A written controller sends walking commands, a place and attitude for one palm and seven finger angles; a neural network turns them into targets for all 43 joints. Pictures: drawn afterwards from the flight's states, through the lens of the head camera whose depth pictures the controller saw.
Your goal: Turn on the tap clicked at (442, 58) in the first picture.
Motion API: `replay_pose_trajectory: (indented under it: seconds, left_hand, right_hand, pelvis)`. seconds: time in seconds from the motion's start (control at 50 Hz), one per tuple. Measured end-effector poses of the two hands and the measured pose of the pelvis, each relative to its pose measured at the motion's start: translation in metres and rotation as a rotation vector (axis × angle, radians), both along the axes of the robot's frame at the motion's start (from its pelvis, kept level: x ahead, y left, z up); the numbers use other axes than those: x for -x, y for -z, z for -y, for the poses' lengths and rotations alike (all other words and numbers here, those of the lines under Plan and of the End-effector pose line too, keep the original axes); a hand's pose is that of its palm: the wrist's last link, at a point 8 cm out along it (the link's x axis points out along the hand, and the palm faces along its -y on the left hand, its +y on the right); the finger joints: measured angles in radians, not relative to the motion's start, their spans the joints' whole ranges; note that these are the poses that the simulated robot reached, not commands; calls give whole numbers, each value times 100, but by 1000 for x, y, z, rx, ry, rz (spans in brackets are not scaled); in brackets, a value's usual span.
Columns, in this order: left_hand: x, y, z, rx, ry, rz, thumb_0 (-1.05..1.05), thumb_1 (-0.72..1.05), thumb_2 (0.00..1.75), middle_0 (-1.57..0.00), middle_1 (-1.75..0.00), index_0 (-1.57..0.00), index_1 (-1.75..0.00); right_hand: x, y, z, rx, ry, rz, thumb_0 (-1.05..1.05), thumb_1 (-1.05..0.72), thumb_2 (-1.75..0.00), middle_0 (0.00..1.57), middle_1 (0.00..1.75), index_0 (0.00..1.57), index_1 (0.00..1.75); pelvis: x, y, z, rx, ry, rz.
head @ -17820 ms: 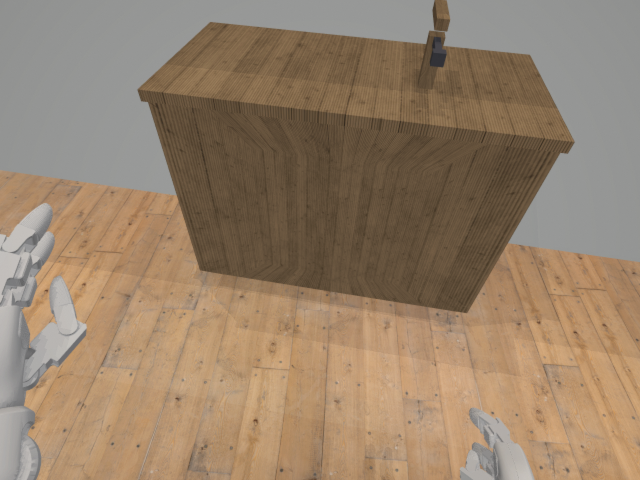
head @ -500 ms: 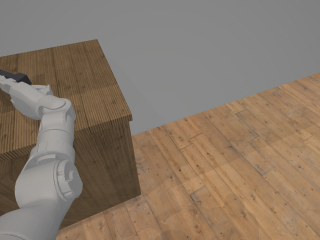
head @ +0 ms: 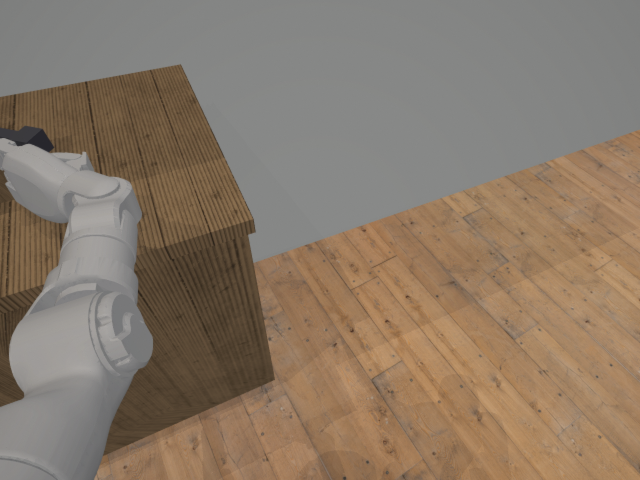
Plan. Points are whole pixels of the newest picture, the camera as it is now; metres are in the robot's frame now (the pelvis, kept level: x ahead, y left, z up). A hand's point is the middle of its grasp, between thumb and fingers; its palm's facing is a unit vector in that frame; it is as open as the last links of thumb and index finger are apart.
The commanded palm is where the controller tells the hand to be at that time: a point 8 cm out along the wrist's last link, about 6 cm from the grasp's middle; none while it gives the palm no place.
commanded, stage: push the lever round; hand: left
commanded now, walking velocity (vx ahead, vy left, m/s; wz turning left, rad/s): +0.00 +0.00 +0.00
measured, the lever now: (32, 143) +0.50 +0.33 +0.17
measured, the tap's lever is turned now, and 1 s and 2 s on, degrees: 52 70 70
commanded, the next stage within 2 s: lift the hand up off the lever in 0.02 s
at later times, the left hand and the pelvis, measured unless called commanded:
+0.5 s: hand (76, 145) +0.50 +0.28 +0.16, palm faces +0.84 -0.53 -0.11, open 7.9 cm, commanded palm +0.44 +0.29 +0.17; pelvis +0.01 +0.00 +0.00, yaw -1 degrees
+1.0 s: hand (68, 134) +0.49 +0.27 +0.19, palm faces +0.84 -0.54 -0.10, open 7.8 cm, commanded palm +0.43 +0.28 +0.19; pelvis +0.02 +0.01 +0.01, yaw -1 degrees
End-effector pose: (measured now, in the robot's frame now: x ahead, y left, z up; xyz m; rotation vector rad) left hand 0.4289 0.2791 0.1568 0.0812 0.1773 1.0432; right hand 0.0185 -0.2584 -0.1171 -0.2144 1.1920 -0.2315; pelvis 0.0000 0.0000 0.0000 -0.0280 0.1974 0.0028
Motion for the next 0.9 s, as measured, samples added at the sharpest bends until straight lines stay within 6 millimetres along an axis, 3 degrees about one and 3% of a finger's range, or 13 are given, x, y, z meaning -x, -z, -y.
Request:
replay_pose_trajectory:
  seconds: [0.28, 0.4, 0.58, 0.76, 0.9]
  left_hand:
    - [-16, -1, 2, 16, 12, 5, 2, 89, 89, -16, -15, -5, -12]
    - [-13, -4, -3, 22, 16, 27, 2, 90, 89, -16, -15, -9, -14]
    - [-9, -20, -9, 10, 40, 40, 2, 90, 90, -16, -15, -14, -15]
    - [-6, -24, -8, 25, 39, 43, 1, 90, 90, -16, -15, -15, -15]
    - [-3, -26, -8, 37, 33, 40, 2, 90, 90, -16, -15, -15, -15]
  right_hand:
    - [41, -2, 0, 2, 64, -73, 1, -90, -90, 20, 30, 20, 30]
    - [46, -3, -3, -5, 84, -79, 1, -90, -90, 20, 30, 20, 30]
    - [21, -4, -9, -19, 48, -35, 1, -90, -90, 20, 30, 20, 30]
    - [-20, -7, -14, -24, -1, 44, 1, -90, -90, 20, 30, 20, 30]
    - [-37, -9, -17, -23, -18, 74, 1, -90, -90, 20, 30, 20, 30]
  pelvis:
    - [0, 1, 0, 4, 19, -25]
    - [-4, -2, -2, 4, 26, -7]
    - [-9, -6, -8, 2, 16, 25]
    - [-13, -8, -13, -2, 15, 36]
    - [-15, -9, -14, -4, 12, 47]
